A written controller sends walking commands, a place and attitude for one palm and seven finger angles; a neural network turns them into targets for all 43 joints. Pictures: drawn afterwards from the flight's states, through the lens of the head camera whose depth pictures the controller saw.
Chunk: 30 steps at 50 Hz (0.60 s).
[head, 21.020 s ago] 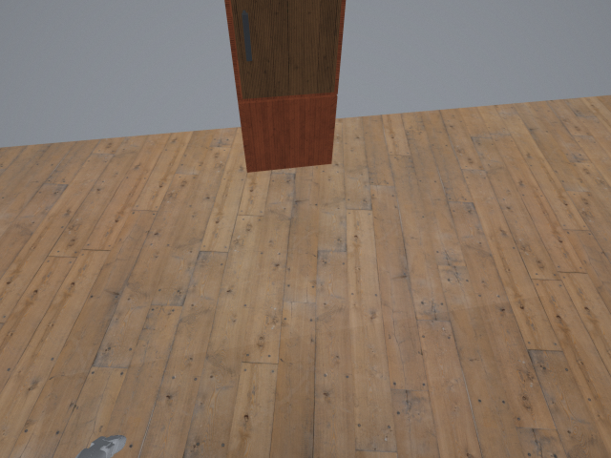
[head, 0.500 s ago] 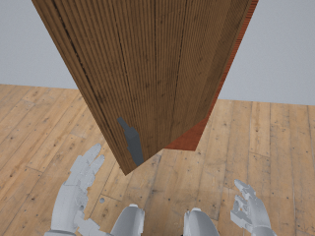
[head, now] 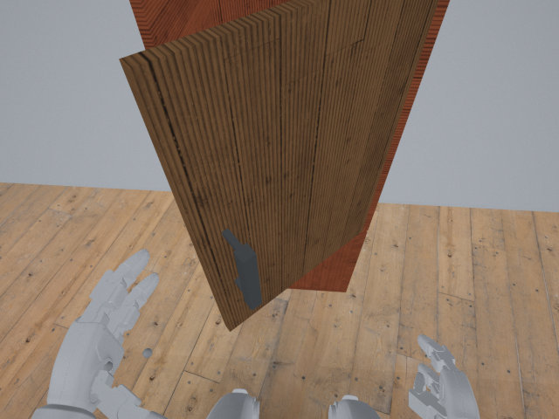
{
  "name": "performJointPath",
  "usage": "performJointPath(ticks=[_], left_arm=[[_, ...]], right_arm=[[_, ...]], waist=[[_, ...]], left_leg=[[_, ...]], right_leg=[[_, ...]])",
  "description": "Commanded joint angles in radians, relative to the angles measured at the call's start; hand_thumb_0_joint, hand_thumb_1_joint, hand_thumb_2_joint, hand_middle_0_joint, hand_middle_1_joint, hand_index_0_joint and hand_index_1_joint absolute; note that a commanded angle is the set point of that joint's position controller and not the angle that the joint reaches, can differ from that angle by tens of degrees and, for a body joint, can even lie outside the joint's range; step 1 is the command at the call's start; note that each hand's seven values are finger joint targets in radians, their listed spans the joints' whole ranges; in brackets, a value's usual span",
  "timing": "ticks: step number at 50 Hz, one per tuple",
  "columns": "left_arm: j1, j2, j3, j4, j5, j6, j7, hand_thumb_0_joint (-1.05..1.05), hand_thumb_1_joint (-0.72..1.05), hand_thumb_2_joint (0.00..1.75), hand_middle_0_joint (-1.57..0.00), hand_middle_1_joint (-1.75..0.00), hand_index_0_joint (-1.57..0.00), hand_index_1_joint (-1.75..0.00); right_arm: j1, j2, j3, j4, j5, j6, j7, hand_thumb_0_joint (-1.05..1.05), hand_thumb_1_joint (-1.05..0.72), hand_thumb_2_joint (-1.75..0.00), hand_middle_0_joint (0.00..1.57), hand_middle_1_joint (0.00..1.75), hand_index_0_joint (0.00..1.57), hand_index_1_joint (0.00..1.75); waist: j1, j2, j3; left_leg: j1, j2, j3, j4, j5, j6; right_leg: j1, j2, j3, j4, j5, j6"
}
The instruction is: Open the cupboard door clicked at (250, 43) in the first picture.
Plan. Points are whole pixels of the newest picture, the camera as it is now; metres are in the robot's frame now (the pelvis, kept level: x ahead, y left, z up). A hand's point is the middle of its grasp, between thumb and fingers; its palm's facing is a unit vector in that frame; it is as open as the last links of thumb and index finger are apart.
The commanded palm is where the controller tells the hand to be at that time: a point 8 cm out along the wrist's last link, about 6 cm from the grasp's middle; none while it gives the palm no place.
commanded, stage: draw the hand back to the body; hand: left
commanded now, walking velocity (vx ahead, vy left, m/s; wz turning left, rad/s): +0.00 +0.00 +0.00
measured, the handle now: (242, 271) +0.33 +0.08 +0.01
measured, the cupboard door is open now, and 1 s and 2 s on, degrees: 43 43 43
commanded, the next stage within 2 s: step back with the hand held close in 1.26 s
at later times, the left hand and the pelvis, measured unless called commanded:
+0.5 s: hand (50, 311) +0.21 +0.24 +0.16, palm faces +0.26 -0.88 -0.40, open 13.6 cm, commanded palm +0.17 +0.28 +0.19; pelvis +0.03 +0.02 +0.06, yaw +0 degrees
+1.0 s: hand out of the picture +0.23 +0.27 +0.27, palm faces +0.47 -0.78 -0.42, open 8.0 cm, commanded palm +0.18 +0.30 +0.27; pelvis +0.04 +0.01 +0.10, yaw -1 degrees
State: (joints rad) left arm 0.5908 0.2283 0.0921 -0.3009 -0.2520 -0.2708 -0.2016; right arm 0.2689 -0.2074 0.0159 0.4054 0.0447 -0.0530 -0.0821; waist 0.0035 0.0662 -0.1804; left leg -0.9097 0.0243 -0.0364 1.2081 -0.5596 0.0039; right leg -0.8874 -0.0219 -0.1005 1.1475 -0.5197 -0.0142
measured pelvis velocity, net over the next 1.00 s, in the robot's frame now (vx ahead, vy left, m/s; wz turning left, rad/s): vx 0.04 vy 0.01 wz -0.03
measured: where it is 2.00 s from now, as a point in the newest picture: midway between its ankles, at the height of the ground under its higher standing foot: outside the picture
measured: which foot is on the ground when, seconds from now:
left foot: down 0.00-1.00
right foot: down 0.00-1.00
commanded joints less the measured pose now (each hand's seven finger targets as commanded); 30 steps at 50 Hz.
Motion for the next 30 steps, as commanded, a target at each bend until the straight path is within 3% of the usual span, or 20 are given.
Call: performJointPath(ticks=[1, 2, 5, 9, 10, 11, 12, 13, 15, 16, 19, 23, 26, 30], left_arm=[[0.005, 0.099, 0.062, -0.198, -0.019, -0.048, -0.010, 0.00, -0.50, 0.30, -0.15, -0.30, -0.15, -0.30], [0.007, 0.113, 0.076, -0.215, -0.022, -0.053, -0.008, 0.00, -0.50, 0.30, -0.15, -0.30, -0.15, -0.30], [0.030, 0.138, 0.107, -0.266, -0.030, -0.072, 0.000, 0.00, -0.47, 0.32, -0.15, -0.30, -0.15, -0.30], [0.037, 0.144, 0.127, -0.271, -0.039, -0.059, -0.003, 0.00, -0.32, 0.37, -0.16, -0.30, -0.16, -0.30], [0.097, 0.295, 0.158, -0.304, 0.127, 0.050, 0.145, 0.00, -0.29, 0.39, -0.16, -0.30, -0.16, -0.30], [0.113, 0.190, 0.098, -0.358, 0.146, 0.105, 0.209, 0.00, -0.26, 0.40, -0.16, -0.30, -0.16, -0.30], [0.122, 0.164, 0.079, -0.356, 0.159, 0.137, 0.241, 0.00, -0.22, 0.42, -0.16, -0.30, -0.16, -0.30], [0.136, 0.136, 0.053, -0.357, 0.177, 0.163, 0.264, 0.00, -0.18, 0.43, -0.16, -0.30, -0.16, -0.30], [0.131, 0.161, 0.069, -0.373, 0.200, 0.199, 0.300, 0.00, -0.12, 0.47, -0.16, -0.30, -0.16, -0.30], [0.111, 0.177, 0.077, -0.385, 0.206, 0.208, 0.314, 0.00, -0.08, 0.48, -0.16, -0.30, -0.16, -0.30], [0.045, 0.209, 0.109, -0.364, 0.219, 0.224, 0.348, 0.00, 0.02, 0.52, -0.17, -0.30, -0.17, -0.30], [-0.013, 0.225, 0.145, -0.366, 0.226, 0.227, 0.366, 0.00, 0.17, 0.58, -0.17, -0.30, -0.17, -0.30], [-0.037, 0.236, 0.173, -0.376, 0.225, 0.225, 0.369, 0.00, 0.27, 0.63, -0.18, -0.30, -0.18, -0.30], [-0.047, 0.248, 0.211, -0.386, 0.220, 0.218, 0.364, 0.00, 0.41, 0.69, -0.18, -0.30, -0.18, -0.30]], right_arm=[[-0.073, -0.130, -0.042, -0.179, -0.002, -0.082, -0.013, 0.00, -0.90, -0.90, 0.20, 0.30, 0.20, 0.30], [-0.065, -0.127, -0.042, -0.178, -0.002, -0.088, -0.013, 0.00, -0.90, -0.90, 0.20, 0.30, 0.20, 0.30], [-0.064, -0.121, -0.038, -0.173, -0.001, -0.103, -0.010, 0.00, -0.90, -0.90, 0.20, 0.30, 0.20, 0.30], [-0.068, -0.123, -0.037, -0.156, 0.005, -0.116, -0.004, 0.00, -0.90, -0.90, 0.20, 0.30, 0.20, 0.30], [-0.062, -0.117, -0.039, -0.160, -0.007, -0.085, -0.033, 0.00, -0.90, -0.90, 0.20, 0.30, 0.20, 0.30], [-0.060, -0.099, -0.027, -0.175, -0.009, -0.078, -0.040, 0.00, -0.90, -0.90, 0.20, 0.30, 0.20, 0.30], [-0.054, -0.099, -0.026, -0.165, -0.010, -0.075, -0.041, 0.00, -0.90, -0.90, 0.20, 0.30, 0.20, 0.30], [-0.051, -0.096, -0.022, -0.156, -0.011, -0.069, -0.038, 0.00, -0.90, -0.90, 0.20, 0.30, 0.20, 0.30], [-0.054, -0.102, -0.018, -0.143, -0.014, -0.064, -0.039, 0.00, -0.90, -0.90, 0.20, 0.30, 0.20, 0.30], [-0.054, -0.105, -0.017, -0.143, -0.017, -0.064, -0.040, 0.00, -0.90, -0.90, 0.20, 0.30, 0.20, 0.30], [-0.071, -0.113, -0.007, -0.124, -0.021, -0.073, -0.047, 0.00, -0.90, -0.90, 0.20, 0.30, 0.20, 0.30], [-0.078, -0.115, 0.003, -0.100, -0.022, -0.091, -0.052, 0.00, -0.90, -0.90, 0.20, 0.30, 0.20, 0.30], [-0.091, -0.117, 0.004, -0.074, -0.025, -0.108, -0.047, 0.00, -0.90, -0.90, 0.20, 0.30, 0.20, 0.30], [-0.108, -0.117, 0.005, -0.043, -0.030, -0.127, -0.036, 0.00, -0.90, -0.90, 0.20, 0.30, 0.20, 0.30]], waist=[[-0.009, -0.030, -0.092], [-0.006, -0.042, -0.103], [0.013, 0.012, -0.112], [0.011, 0.021, -0.076], [0.070, 0.035, -0.114], [0.036, 0.076, -0.063], [0.029, 0.048, -0.040], [0.026, 0.089, -0.010], [0.026, 0.041, -0.013], [0.024, -0.003, -0.012], [0.022, -0.042, 0.027], [0.029, -0.025, 0.056], [0.040, 0.013, 0.049], [0.052, 0.009, 0.055]], left_leg=[[0.149, -0.046, -0.011, -0.252, 0.136, 0.017], [0.169, -0.045, -0.012, -0.264, 0.151, 0.017], [0.228, -0.043, -0.013, -0.302, 0.215, 0.013], [0.277, -0.033, -0.019, -0.341, 0.270, 0.009], [0.315, -0.011, 0.000, -0.420, 0.279, 0.011], [0.340, -0.015, 0.002, -0.437, 0.293, 0.008], [0.344, -0.010, -0.011, -0.448, 0.304, 0.003], [0.362, -0.006, -0.010, -0.457, 0.334, 0.003], [0.409, 0.003, -0.014, -0.471, 0.413, 0.006], [0.425, 0.004, -0.013, -0.481, 0.418, 0.008], [0.463, 0.002, -0.012, -0.533, 0.370, 0.011], [0.531, 0.003, -0.013, -0.599, 0.369, 0.008], [0.589, 0.005, -0.012, -0.635, 0.446, 0.001], [0.650, 0.009, -0.008, -0.677, 0.574, -0.009]], right_leg=[[0.185, 0.041, 0.037, -0.260, 0.042, -0.007], [0.201, 0.043, 0.033, -0.265, 0.065, -0.007], [0.255, 0.048, 0.022, -0.269, 0.138, -0.014], [0.292, 0.055, 0.009, -0.292, 0.201, -0.015], [0.349, 0.021, 0.068, -0.345, 0.200, -0.024], [0.340, 0.016, 0.053, -0.361, 0.210, -0.019], [0.342, 0.014, 0.041, -0.365, 0.213, -0.017], [0.356, 0.013, 0.038, -0.374, 0.223, -0.016], [0.395, 0.015, 0.031, -0.400, 0.271, -0.012], [0.415, 0.016, 0.029, -0.416, 0.286, -0.010], [0.464, 0.015, 0.029, -0.470, 0.275, -0.010], [0.518, 0.010, 0.031, -0.520, 0.275, -0.009], [0.576, 0.006, 0.035, -0.549, 0.322, -0.008], [0.655, 0.007, 0.032, -0.591, 0.407, -0.008]])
